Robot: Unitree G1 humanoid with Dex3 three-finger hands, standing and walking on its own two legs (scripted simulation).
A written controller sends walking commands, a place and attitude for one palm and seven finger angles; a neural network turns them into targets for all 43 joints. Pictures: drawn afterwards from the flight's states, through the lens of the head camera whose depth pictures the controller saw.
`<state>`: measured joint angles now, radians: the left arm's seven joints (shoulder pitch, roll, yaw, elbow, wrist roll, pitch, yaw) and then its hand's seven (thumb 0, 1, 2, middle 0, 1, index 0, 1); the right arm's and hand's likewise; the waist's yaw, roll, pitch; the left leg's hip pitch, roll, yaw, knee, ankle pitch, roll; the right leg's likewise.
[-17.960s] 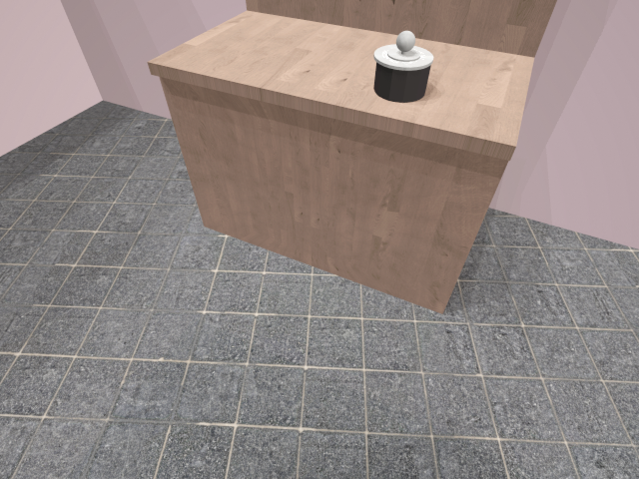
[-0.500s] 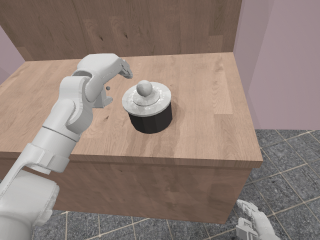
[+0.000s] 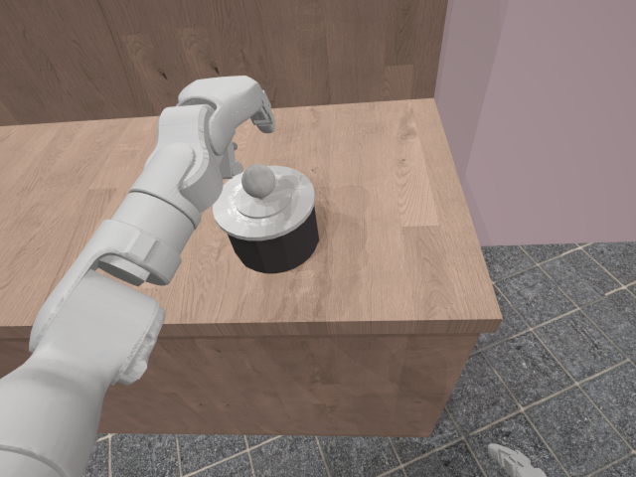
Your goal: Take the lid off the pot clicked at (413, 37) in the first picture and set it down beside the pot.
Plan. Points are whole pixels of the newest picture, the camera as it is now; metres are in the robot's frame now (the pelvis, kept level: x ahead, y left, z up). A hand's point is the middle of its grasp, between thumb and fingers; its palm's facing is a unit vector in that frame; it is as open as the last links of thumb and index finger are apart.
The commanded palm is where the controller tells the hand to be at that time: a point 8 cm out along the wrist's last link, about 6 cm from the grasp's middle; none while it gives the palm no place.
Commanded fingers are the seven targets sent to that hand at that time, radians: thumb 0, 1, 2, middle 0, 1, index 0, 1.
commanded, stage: move the open hand above the knob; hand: left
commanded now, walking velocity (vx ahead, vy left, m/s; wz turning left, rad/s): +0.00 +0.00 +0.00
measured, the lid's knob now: (258, 181) +0.49 +0.08 +0.11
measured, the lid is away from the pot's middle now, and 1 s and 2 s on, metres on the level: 0.00 0.00 0.01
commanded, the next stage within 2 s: lower the open fingers around the knob in 0.80 s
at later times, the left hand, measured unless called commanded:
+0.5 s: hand (233, 143) +0.47 +0.09 +0.20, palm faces -0.20 -0.01 -0.98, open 10.3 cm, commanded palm +0.44 +0.10 +0.26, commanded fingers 0.00 -0.37 1.56 -0.84 -0.08 -0.84 -0.08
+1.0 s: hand (237, 148) +0.45 +0.08 +0.21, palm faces -0.19 -0.02 -0.98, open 10.3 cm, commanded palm +0.43 +0.09 +0.25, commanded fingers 0.00 -0.37 1.56 -0.84 -0.08 -0.84 -0.08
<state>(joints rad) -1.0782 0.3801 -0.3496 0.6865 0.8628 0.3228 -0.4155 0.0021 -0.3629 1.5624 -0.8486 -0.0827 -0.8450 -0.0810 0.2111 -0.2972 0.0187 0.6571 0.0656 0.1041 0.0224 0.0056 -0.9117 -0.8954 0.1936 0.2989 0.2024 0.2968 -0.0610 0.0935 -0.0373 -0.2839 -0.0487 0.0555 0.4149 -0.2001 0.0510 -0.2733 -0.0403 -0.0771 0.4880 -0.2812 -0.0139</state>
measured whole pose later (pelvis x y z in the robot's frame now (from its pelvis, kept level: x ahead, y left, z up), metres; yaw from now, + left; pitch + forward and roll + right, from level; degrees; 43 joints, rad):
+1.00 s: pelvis -0.01 +0.01 +0.00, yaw +0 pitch +4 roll +1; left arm -1.14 0.29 -0.38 0.79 0.86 0.34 -0.37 0.00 -0.36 1.56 -0.85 -0.08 -0.85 -0.08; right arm 0.18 -0.26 0.04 0.66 0.06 0.11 0.02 0.00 -0.91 -0.90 0.19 0.30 0.20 0.30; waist -0.04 0.08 -0.06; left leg -0.29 -0.06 0.06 0.41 -0.19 0.06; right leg -0.28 -0.05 -0.07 0.49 -0.27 0.00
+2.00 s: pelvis +0.01 +0.01 +0.00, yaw -1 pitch +6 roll +1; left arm -1.05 0.27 -0.38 0.89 0.87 0.29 -0.30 0.00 -0.36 1.56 -0.85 -0.08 -0.84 -0.08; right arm 0.23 -0.27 0.01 0.69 0.06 0.11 0.00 0.00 -0.91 -0.90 0.19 0.30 0.20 0.30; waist -0.07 0.08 -0.05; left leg -0.32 -0.05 0.06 0.42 -0.21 0.06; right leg -0.30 -0.04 -0.06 0.48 -0.28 0.00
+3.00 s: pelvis +0.00 +0.01 +0.00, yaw -1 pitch +5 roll +1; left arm -1.05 0.27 -0.37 0.89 0.87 0.32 -0.30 0.00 0.09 1.06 -0.64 -0.86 -0.64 -0.86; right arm 0.24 -0.28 0.02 0.70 0.06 0.11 0.00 0.00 -0.91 -0.90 0.19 0.30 0.20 0.30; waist -0.07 0.08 -0.06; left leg -0.30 -0.05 0.06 0.42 -0.20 0.06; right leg -0.29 -0.03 -0.06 0.47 -0.27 -0.01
